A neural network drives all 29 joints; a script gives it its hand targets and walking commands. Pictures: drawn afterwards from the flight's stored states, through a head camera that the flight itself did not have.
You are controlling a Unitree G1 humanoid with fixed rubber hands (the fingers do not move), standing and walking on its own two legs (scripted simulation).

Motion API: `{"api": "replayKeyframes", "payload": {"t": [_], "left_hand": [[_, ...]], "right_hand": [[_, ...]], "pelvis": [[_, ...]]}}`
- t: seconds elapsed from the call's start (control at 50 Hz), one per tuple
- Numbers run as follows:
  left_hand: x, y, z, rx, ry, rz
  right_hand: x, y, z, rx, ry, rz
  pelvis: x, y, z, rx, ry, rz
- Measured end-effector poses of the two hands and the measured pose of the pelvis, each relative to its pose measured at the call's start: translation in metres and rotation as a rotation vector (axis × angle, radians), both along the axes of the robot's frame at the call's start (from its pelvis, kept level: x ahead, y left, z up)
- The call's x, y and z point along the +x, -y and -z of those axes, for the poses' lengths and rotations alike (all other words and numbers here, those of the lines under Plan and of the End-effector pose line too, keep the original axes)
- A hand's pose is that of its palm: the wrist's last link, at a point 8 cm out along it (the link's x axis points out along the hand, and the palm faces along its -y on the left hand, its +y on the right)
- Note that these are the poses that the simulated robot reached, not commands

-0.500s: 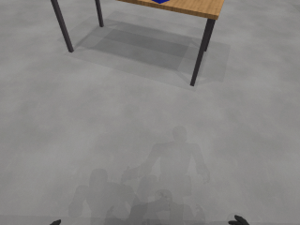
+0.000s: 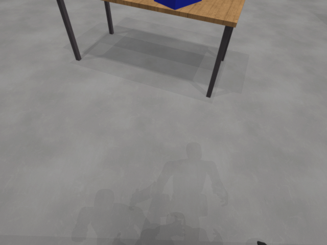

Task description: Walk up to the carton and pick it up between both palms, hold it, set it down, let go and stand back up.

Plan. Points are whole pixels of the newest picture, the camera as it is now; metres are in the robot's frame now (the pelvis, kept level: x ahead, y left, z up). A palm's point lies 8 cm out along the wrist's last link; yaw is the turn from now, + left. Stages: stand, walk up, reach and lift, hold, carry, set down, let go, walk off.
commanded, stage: walk up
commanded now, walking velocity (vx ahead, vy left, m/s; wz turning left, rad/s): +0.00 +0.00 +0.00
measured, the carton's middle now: out of the picture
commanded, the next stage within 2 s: none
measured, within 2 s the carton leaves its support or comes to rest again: neither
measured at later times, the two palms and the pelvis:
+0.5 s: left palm out of the picture +0.12 +0.25 -0.10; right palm out of the picture +0.13 -0.38 -0.11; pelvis +0.05 -0.07 +0.00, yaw -2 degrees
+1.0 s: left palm (67, 201) +0.26 +0.28 -0.12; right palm (270, 190) +0.28 -0.33 -0.09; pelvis +0.22 -0.01 +0.00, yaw -6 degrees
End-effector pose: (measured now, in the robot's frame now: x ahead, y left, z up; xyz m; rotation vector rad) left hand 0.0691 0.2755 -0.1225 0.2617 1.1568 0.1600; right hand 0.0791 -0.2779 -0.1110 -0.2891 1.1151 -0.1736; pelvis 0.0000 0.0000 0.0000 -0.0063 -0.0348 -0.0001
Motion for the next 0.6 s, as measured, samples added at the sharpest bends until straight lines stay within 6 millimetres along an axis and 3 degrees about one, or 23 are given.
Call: {"api": "replayKeyframes", "payload": {"t": [0.18, 0.34, 0.46, 0.6], "left_hand": [[-0.003, -0.009, -0.003, -0.019, -0.015, 0.022], [0.028, -0.016, -0.022, 0.060, 0.009, 0.083], [0.049, 0.011, -0.025, 0.118, 0.025, 0.095], [0.044, 0.054, -0.036, 0.072, -0.067, 0.042]], "right_hand": [[-0.003, 0.000, -0.004, 0.009, 0.015, -0.013], [0.012, 0.041, -0.009, -0.005, 0.044, -0.007], [0.037, 0.091, 0.005, -0.013, 0.031, -0.011], [0.070, 0.109, -0.006, 0.003, -0.010, -0.018]], "pelvis": [[-0.002, -0.004, -0.002, -0.003, 0.006, 0.005], [0.017, 0.024, -0.002, 0.007, 0.028, 0.030], [0.044, 0.062, 0.009, 0.022, 0.033, 0.036], [0.080, 0.073, -0.013, 0.031, -0.001, 0.037]]}}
